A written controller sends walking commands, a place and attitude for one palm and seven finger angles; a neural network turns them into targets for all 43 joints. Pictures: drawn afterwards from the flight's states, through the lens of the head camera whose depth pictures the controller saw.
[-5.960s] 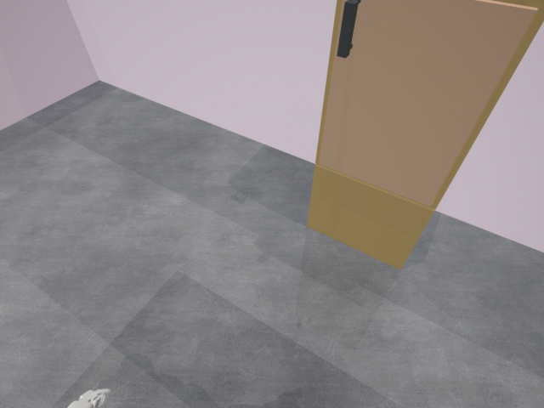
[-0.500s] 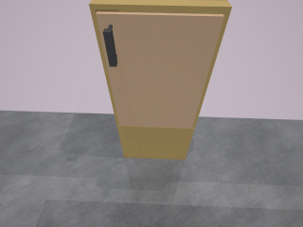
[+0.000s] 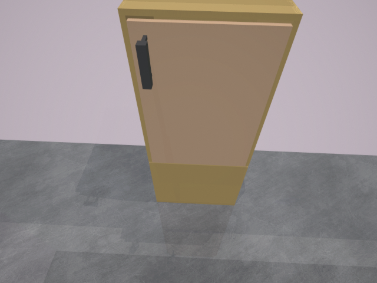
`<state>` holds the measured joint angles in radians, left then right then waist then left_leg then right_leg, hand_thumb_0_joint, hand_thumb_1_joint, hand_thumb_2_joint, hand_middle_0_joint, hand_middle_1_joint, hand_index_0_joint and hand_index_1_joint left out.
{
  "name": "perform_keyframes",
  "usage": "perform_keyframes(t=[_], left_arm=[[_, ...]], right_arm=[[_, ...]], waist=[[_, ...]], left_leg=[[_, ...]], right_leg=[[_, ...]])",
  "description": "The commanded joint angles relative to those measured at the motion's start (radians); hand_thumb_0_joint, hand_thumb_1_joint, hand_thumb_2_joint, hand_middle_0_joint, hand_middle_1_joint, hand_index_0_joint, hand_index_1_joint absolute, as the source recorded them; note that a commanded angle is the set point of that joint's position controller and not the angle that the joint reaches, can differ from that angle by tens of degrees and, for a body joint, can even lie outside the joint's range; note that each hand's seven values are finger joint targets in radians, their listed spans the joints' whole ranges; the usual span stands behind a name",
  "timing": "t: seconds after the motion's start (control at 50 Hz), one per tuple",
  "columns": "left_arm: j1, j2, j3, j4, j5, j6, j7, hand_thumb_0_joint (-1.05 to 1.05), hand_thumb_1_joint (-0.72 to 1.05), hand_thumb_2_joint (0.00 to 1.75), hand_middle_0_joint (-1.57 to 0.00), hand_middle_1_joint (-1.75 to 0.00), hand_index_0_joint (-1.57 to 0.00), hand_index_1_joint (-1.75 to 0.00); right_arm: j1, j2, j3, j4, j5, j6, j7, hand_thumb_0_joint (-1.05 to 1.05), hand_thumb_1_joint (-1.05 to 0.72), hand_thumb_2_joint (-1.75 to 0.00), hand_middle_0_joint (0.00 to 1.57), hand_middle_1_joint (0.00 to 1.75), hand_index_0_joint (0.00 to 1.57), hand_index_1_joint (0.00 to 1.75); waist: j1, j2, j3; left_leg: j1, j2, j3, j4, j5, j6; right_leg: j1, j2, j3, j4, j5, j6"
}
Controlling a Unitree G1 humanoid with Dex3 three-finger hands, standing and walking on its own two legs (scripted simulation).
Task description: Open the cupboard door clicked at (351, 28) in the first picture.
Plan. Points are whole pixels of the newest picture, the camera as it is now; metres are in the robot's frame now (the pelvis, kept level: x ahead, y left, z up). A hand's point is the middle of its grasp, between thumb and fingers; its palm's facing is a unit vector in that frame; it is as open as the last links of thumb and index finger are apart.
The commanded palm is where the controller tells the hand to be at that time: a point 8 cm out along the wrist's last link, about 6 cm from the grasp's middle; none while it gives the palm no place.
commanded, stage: shuffle to correct the standing spot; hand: left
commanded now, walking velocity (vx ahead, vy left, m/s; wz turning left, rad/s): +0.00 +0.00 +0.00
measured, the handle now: (146, 62) +0.62 +0.15 +0.15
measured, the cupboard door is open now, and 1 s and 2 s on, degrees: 0 0 0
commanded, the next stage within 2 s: come to a stop and stand still in 0.30 s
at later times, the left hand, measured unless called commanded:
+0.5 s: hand out of the picture +0.00 +0.15 -0.18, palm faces +0.08 -0.98 -0.19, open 7.4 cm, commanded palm none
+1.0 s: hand out of the picture +0.13 +0.15 -0.17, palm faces +0.02 -0.96 -0.27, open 7.4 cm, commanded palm none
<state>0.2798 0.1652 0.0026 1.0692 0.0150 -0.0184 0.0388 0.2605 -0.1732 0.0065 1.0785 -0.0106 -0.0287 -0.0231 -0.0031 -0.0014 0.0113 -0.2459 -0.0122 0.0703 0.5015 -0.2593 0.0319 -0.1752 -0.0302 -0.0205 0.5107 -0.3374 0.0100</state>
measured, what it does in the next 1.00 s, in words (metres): steps on the spot: left foot, then right foot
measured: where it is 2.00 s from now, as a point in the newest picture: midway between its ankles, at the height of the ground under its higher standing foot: outside the picture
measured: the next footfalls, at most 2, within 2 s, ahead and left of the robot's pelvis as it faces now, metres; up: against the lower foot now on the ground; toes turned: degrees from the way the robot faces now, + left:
left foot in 0.60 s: +0.14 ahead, +0.05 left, +0.00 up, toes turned +0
right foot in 0.98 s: +0.09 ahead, -0.17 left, +0.00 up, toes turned -1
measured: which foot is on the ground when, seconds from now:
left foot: down 0.00-0.40, up 0.42-0.58, down 0.60-1.00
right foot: down 0.00-0.60, up 0.62-0.96, down 0.98-1.00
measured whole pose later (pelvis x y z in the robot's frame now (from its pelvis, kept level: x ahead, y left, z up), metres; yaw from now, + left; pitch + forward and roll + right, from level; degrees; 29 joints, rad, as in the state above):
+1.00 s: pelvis +0.05 -0.04 -0.01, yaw -2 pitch +0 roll +1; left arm 0.21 0.20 0.04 0.93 0.03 0.00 0.05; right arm 0.16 -0.17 -0.03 0.94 -0.01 0.01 -0.01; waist 0.02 -0.01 0.04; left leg -0.39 0.03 0.09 0.64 -0.27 0.01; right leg -0.31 -0.05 -0.01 0.63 -0.32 0.01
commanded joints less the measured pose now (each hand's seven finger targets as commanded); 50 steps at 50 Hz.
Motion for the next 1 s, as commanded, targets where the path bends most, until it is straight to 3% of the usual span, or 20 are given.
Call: perform_keyframes(t=[0.0, 0.06, 0.18, 0.3, 0.38, 0.42, 0.46, 0.5, 0.54, 0.56, 0.58, 0.6, 0.66, 0.72, 0.88, 0.9, 0.92, 0.94, 0.96, 0.98], left_arm=[[0.068, 0.115, 0.019, -0.027, 0.002, -0.012, 0.002, 0.00, 0.90, 0.90, -0.20, -0.30, -0.20, -0.30], [0.059, 0.124, 0.019, -0.025, 0.003, -0.011, 0.002, 0.00, 0.90, 0.90, -0.20, -0.30, -0.20, -0.30], [0.089, 0.095, 0.020, -0.019, 0.013, 0.006, -0.017, 0.00, 0.90, 0.90, -0.20, -0.30, -0.20, -0.30], [0.137, 0.088, 0.031, -0.019, 0.016, -0.005, -0.028, 0.00, 0.90, 0.90, -0.20, -0.30, -0.20, -0.30], [0.263, 0.150, 0.055, 0.023, 0.015, -0.019, -0.016, 0.00, 0.90, 0.90, -0.20, -0.30, -0.20, -0.30], [0.340, 0.134, 0.054, 0.045, 0.022, -0.030, -0.002, 0.00, 0.90, 0.90, -0.20, -0.30, -0.20, -0.30], [0.312, 0.117, 0.046, 0.039, 0.029, -0.034, 0.014, 0.00, 0.90, 0.90, -0.20, -0.30, -0.20, -0.30], [0.227, 0.119, 0.036, 0.010, 0.024, -0.027, 0.019, 0.00, 0.90, 0.90, -0.20, -0.30, -0.20, -0.30], [0.131, 0.166, 0.042, -0.024, 0.001, -0.024, 0.017, 0.00, 0.90, 0.90, -0.20, -0.30, -0.20, -0.30], [0.128, 0.155, 0.048, -0.043, -0.011, -0.021, 0.016, 0.00, 0.90, 0.90, -0.20, -0.30, -0.20, -0.30], [0.136, 0.115, 0.041, -0.059, -0.025, -0.020, 0.019, 0.00, 0.90, 0.90, -0.20, -0.30, -0.20, -0.30], [0.166, 0.104, 0.043, -0.060, -0.015, -0.006, 0.024, 0.00, 0.90, 0.90, -0.20, -0.30, -0.20, -0.30], [0.126, 0.034, 0.033, -0.036, 0.004, 0.030, 0.022, 0.00, 0.90, 0.90, -0.20, -0.30, -0.20, -0.30], [0.157, 0.024, 0.034, -0.035, 0.009, 0.048, 0.011, 0.00, 0.90, 0.90, -0.20, -0.30, -0.20, -0.30], [0.053, 0.038, 0.050, -0.129, 0.010, 0.048, -0.002, 0.00, 0.90, 0.90, -0.20, -0.30, -0.20, -0.30], [0.123, 0.094, 0.037, -0.091, 0.002, 0.031, 0.018, 0.00, 0.90, 0.90, -0.20, -0.30, -0.20, -0.30], [0.135, 0.106, 0.041, -0.104, 0.007, 0.009, 0.013, 0.00, 0.90, 0.90, -0.20, -0.30, -0.20, -0.30], [0.057, 0.159, 0.055, -0.166, 0.022, 0.004, 0.011, 0.00, 0.90, 0.90, -0.20, -0.30, -0.20, -0.30], [0.035, 0.183, 0.056, -0.184, 0.022, -0.006, 0.013, 0.00, 0.90, 0.90, -0.20, -0.30, -0.20, -0.30], [0.022, 0.199, 0.045, -0.190, 0.028, -0.011, 0.013, 0.00, 0.90, 0.90, -0.20, -0.30, -0.20, -0.30]], right_arm=[[0.033, -0.109, -0.022, -0.034, -0.003, -0.017, -0.008, 0.00, -0.90, -0.90, 0.20, 0.30, 0.20, 0.30], [0.017, -0.116, -0.023, -0.033, -0.003, -0.015, -0.008, 0.00, -0.90, -0.90, 0.20, 0.30, 0.20, 0.30], [0.022, -0.115, -0.032, -0.035, -0.014, 0.004, 0.001, 0.00, -0.90, -0.90, 0.20, 0.30, 0.20, 0.30], [0.039, -0.130, -0.046, -0.048, -0.013, -0.008, -0.004, 0.00, -0.90, -0.90, 0.20, 0.30, 0.20, 0.30], [-0.029, -0.058, -0.034, -0.085, -0.011, -0.020, -0.001, 0.00, -0.90, -0.90, 0.20, 0.30, 0.20, 0.30], [-0.132, -0.035, -0.030, -0.123, -0.011, -0.019, -0.001, 0.00, -0.90, -0.90, 0.20, 0.30, 0.20, 0.30], [-0.142, -0.027, -0.024, -0.121, -0.001, -0.019, 0.000, 0.00, -0.90, -0.90, 0.20, 0.30, 0.20, 0.30], [-0.093, -0.016, -0.017, -0.100, 0.010, -0.013, -0.001, 0.00, -0.90, -0.90, 0.20, 0.30, 0.20, 0.30], [0.076, -0.075, -0.031, -0.037, 0.010, -0.015, -0.012, 0.00, -0.90, -0.90, 0.20, 0.30, 0.20, 0.30], [0.151, -0.147, -0.052, -0.031, 0.003, -0.019, -0.021, 0.00, -0.90, -0.90, 0.20, 0.30, 0.20, 0.30], [0.199, -0.195, -0.062, -0.031, 0.009, -0.020, -0.026, 0.00, -0.90, -0.90, 0.20, 0.30, 0.20, 0.30], [0.137, -0.189, -0.058, -0.050, 0.017, -0.005, -0.023, 0.00, -0.90, -0.90, 0.20, 0.30, 0.20, 0.30], [-0.013, -0.090, -0.030, -0.085, 0.004, -0.002, -0.029, 0.00, -0.90, -0.90, 0.20, 0.30, 0.20, 0.30], [-0.027, -0.109, -0.042, -0.103, -0.003, 0.004, -0.029, 0.00, -0.90, -0.90, 0.20, 0.30, 0.20, 0.30], [-0.044, -0.144, -0.082, -0.146, -0.020, 0.027, -0.010, 0.00, -0.90, -0.90, 0.20, 0.30, 0.20, 0.30], [-0.126, -0.226, -0.102, -0.173, 0.005, 0.013, -0.010, 0.00, -0.90, -0.90, 0.20, 0.30, 0.20, 0.30], [-0.136, -0.196, -0.087, -0.221, 0.000, 0.009, -0.002, 0.00, -0.90, -0.90, 0.20, 0.30, 0.20, 0.30], [-0.037, -0.081, -0.077, -0.231, -0.002, 0.014, 0.007, 0.00, -0.90, -0.90, 0.20, 0.30, 0.20, 0.30], [-0.049, -0.061, -0.069, -0.231, -0.009, 0.026, 0.011, 0.00, -0.90, -0.90, 0.20, 0.30, 0.20, 0.30], [-0.041, -0.058, -0.072, -0.231, -0.005, 0.033, 0.014, 0.00, -0.90, -0.90, 0.20, 0.30, 0.20, 0.30]], waist=[[0.007, 0.003, -0.003], [0.006, 0.010, -0.007], [0.001, 0.025, 0.095], [0.011, 0.034, 0.071], [0.055, -0.217, 0.043], [0.097, -0.180, 0.091], [0.081, -0.106, 0.083], [0.031, -0.103, 0.038], [-0.058, -0.081, -0.058], [-0.084, 0.043, -0.123], [-0.071, 0.210, -0.192], [-0.036, 0.165, -0.185], [0.013, 0.122, 0.048], [0.027, 0.069, 0.002], [0.004, 0.164, -0.061], [0.055, 0.036, -0.147], [0.071, -0.008, -0.109], [0.012, -0.255, -0.109], [0.015, -0.243, -0.101], [0.006, -0.134, -0.114]], left_leg=[[0.055, 0.116, -0.112, -0.078, 0.270, 0.019], [0.066, 0.116, -0.108, -0.075, 0.278, 0.017], [-0.018, 0.137, -0.146, -0.124, -0.153, 0.036], [-0.026, 0.174, -0.165, -0.062, -0.029, 0.069], [-0.287, 0.032, 0.050, 0.278, -0.085, 0.003], [-0.453, 0.038, 0.011, 0.469, -0.320, -0.010], [-0.456, 0.052, -0.012, 0.404, -0.322, -0.014], [-0.257, 0.033, 0.006, 0.185, -0.179, -0.020], [0.128, 0.004, 0.021, -0.018, 0.282, -0.003], [0.323, 0.165, -0.148, 0.024, 0.694, 0.079], [0.355, 0.382, -0.355, -0.033, 1.149, 0.230], [0.278, 0.410, -0.310, -0.070, 1.119, 0.277], [-0.024, 0.337, -0.225, -0.162, 0.796, 0.212], [0.022, 0.302, -0.170, -0.147, 0.778, 0.189], [-0.001, 0.285, -0.179, -0.143, 0.436, 0.166], [0.044, 0.303, -0.162, 0.040, 0.492, 0.095], [0.060, 0.210, -0.104, 0.118, 0.424, 0.041], [-0.135, 0.069, -0.027, 0.217, 0.046, -0.013], [-0.196, 0.026, -0.036, 0.297, -0.200, -0.031], [-0.172, 0.020, -0.037, 0.336, -0.224, -0.038]], right_leg=[[-0.025, -0.068, 0.062, -0.075, 0.249, -0.043], [-0.022, -0.071, 0.066, -0.078, 0.274, -0.044], [-0.112, -0.033, 0.043, -0.066, -0.093, -0.060], [-0.092, -0.021, 0.028, -0.007, 0.003, -0.073], [0.168, -0.192, 0.264, -0.131, 0.347, -0.162], [0.259, -0.296, 0.341, -0.125, 0.824, -0.251], [0.298, -0.268, 0.247, -0.055, 1.085, -0.231], [0.198, -0.204, 0.153, -0.010, 1.067, -0.178], [0.017, -0.109, 0.065, 0.127, 0.942, -0.096], [-0.153, -0.042, 0.029, 0.257, 0.645, -0.040], [-0.216, 0.023, -0.005, 0.451, -0.090, -0.003], [-0.183, 0.013, 0.051, 0.532, -0.298, -0.015], [-0.175, -0.036, 0.052, 0.517, -0.197, 0.004], [-0.185, -0.022, 0.012, 0.469, -0.122, 0.016], [-0.139, -0.006, -0.026, 0.279, -0.094, 0.011], [-0.120, -0.059, 0.064, 0.112, -0.009, -0.013], [-0.084, -0.052, 0.031, -0.118, 0.192, -0.009], [0.004, -0.184, 0.199, -0.117, 0.446, -0.041], [0.000, -0.269, 0.272, -0.073, 0.604, -0.126], [-0.006, -0.266, 0.216, -0.066, 0.568, -0.175]])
